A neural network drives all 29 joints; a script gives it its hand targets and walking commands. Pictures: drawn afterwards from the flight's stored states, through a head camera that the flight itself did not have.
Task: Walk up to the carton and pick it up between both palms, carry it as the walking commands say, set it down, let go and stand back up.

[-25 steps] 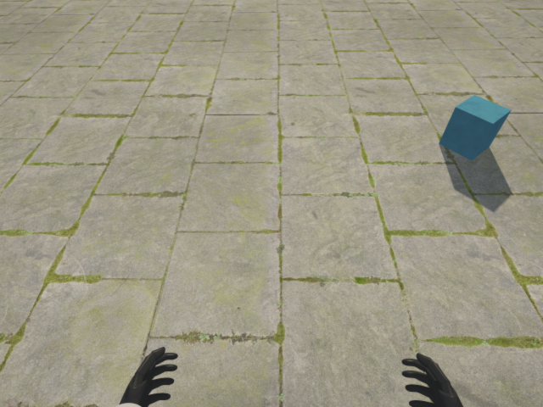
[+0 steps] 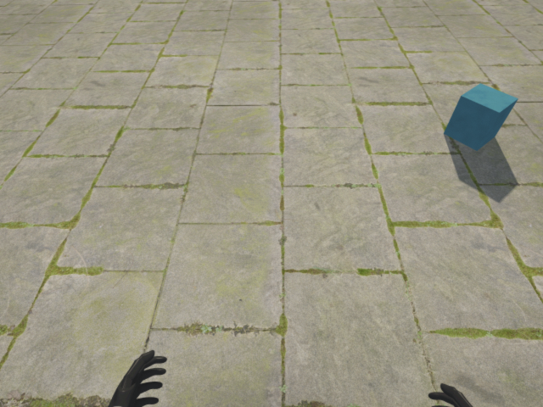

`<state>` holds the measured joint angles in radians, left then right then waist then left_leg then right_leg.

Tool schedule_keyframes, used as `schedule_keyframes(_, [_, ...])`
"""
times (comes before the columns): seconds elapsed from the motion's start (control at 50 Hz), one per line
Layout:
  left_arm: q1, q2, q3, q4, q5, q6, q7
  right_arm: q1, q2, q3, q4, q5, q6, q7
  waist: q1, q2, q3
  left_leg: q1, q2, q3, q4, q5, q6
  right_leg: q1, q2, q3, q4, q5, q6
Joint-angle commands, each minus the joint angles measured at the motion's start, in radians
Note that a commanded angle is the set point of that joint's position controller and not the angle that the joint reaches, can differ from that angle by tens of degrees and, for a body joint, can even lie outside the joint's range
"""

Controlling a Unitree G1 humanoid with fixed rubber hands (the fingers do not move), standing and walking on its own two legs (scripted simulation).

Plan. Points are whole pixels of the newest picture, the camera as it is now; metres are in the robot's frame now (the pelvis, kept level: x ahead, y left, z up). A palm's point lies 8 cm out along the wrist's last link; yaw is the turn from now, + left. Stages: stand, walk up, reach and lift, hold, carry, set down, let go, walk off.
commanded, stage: stand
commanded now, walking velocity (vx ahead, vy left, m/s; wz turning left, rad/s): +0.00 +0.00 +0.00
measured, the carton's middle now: (478, 117) +1.67 -1.09 -0.63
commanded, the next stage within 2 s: walk up in 0.74 s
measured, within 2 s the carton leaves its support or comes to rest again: neither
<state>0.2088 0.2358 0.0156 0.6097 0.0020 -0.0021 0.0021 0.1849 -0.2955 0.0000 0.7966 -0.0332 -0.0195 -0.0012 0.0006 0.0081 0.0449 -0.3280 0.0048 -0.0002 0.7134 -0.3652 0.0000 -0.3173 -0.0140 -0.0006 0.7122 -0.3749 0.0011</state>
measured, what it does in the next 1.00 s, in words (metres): stands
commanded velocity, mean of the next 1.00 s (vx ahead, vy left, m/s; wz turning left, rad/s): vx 0.05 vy -0.02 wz -0.04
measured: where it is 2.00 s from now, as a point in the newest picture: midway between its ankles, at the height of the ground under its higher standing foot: (355, 390)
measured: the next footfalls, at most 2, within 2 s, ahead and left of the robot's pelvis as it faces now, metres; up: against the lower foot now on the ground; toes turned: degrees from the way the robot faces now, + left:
right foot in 1.30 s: +0.13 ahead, -0.29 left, +0.00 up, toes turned -13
left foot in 1.64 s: +0.35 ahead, -0.07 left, +0.00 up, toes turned -14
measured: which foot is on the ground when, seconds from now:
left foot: down 0.00-1.00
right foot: down 0.00-0.98, up 1.00-1.00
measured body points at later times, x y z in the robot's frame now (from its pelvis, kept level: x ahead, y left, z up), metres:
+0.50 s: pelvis +0.00 +0.00 +0.00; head +0.01 +0.00 +0.45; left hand +0.15 +0.25 -0.09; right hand +0.12 -0.28 -0.12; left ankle +0.01 +0.12 -0.72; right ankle +0.00 -0.13 -0.72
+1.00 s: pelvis +0.00 -0.01 +0.00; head +0.01 -0.01 +0.45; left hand +0.13 +0.25 -0.10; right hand +0.10 -0.29 -0.12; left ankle +0.01 +0.12 -0.72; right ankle +0.00 -0.13 -0.71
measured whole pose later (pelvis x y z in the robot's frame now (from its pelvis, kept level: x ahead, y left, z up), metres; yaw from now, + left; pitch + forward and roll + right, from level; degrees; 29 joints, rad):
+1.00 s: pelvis +0.00 -0.01 +0.00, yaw -1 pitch -1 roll +0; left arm 0.21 0.25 0.02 0.69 0.00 0.02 -0.02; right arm 0.16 -0.31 0.00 0.90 -0.02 -0.01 0.00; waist 0.00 0.01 0.04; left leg -0.31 0.01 0.01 0.67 -0.35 0.00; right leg -0.33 -0.01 0.00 0.73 -0.41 0.00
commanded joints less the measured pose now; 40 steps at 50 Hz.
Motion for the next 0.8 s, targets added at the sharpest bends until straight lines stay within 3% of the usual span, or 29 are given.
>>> schedule_keyframes(0.0, [-0.056,0.256,0.084,0.008,0.022,-0.059,0.013,-0.065,-0.223,-0.076,-0.076,0.010,-0.041,-0.005,-0.010,-0.039,-0.071,0.027,0.082,-0.087,-0.137,0.211,0.071,0.019,-0.077,0.068,-0.135,0.204,-0.079])
schedule_keyframes(0.12, [-0.050,0.264,0.090,0.015,0.019,-0.056,0.013,-0.078,-0.215,-0.070,-0.065,0.008,-0.046,-0.005,-0.004,-0.001,-0.083,0.027,0.087,-0.092,-0.139,0.229,0.076,0.038,-0.079,0.069,-0.127,0.222,-0.075])
schedule_keyframes(0.18, [-0.060,0.254,0.083,0.012,0.018,-0.055,0.015,-0.074,-0.230,-0.074,-0.052,0.013,-0.044,-0.004,-0.001,-0.042,-0.063,0.024,0.083,-0.100,-0.146,0.241,0.071,0.030,-0.076,0.067,-0.132,0.233,-0.080])
schedule_keyframes(0.22, [-0.056,0.260,0.087,0.015,0.016,-0.054,0.016,-0.077,-0.232,-0.071,-0.046,0.012,-0.042,-0.004,-0.004,-0.011,-0.084,0.035,0.086,-0.100,-0.145,0.232,0.071,0.035,-0.069,0.064,-0.129,0.221,-0.074])
schedule_keyframes(0.32, [-0.057,0.261,0.083,0.030,0.016,-0.056,0.017,-0.067,-0.230,-0.070,-0.028,0.015,-0.042,-0.006,-0.010,-0.045,-0.077,0.043,0.086,-0.094,-0.145,0.245,0.070,0.040,-0.088,0.080,-0.147,0.243,-0.083])
schedule_keyframes(0.44, [-0.048,0.284,0.085,0.042,0.014,-0.053,0.017,-0.088,-0.223,-0.066,-0.011,0.015,-0.039,-0.005,-0.005,-0.041,-0.094,0.055,0.087,-0.093,-0.147,0.267,0.068,0.054,-0.083,0.068,-0.141,0.259,-0.075])
schedule_keyframes(0.48, [-0.047,0.273,0.083,0.043,0.011,-0.054,0.016,-0.074,-0.243,-0.069,-0.007,0.015,-0.040,-0.006,-0.006,-0.001,-0.083,0.050,0.086,-0.097,-0.158,0.261,0.069,0.053,-0.086,0.071,-0.139,0.254,-0.079])
schedule_keyframes(0.52, [-0.042,0.257,0.079,0.054,0.012,-0.054,0.015,-0.102,-0.248,-0.071,0.001,0.009,-0.042,-0.006,0.006,-0.023,-0.090,0.052,0.097,-0.110,-0.154,0.269,0.075,0.061,-0.083,0.064,-0.139,0.267,-0.075])
schedule_keyframes(0.54, [-0.055,0.273,0.082,0.059,0.013,-0.055,0.016,-0.091,-0.227,-0.065,-0.001,0.018,-0.041,-0.004,-0.004,-0.057,-0.076,0.052,0.090,-0.099,-0.156,0.291,0.070,0.051,-0.087,0.076,-0.149,0.273,-0.079])
schedule_keyframes(0.56, [-0.049,0.268,0.084,0.057,0.008,-0.053,0.015,-0.091,-0.244,-0.070,0.005,0.015,-0.039,-0.006,0.004,-0.019,-0.091,0.058,0.094,-0.097,-0.158,0.271,0.073,0.059,-0.086,0.073,-0.146,0.260,-0.076])
schedule_keyframes(0.78, [-0.043,0.284,0.081,0.090,0.013,-0.058,0.016,-0.076,-0.228,-0.062,0.045,0.021,-0.037,-0.004,-0.009,-0.053,-0.087,0.075,0.087,-0.090,-0.150,0.291,0.065,0.062,-0.096,0.090,-0.169,0.309,-0.078])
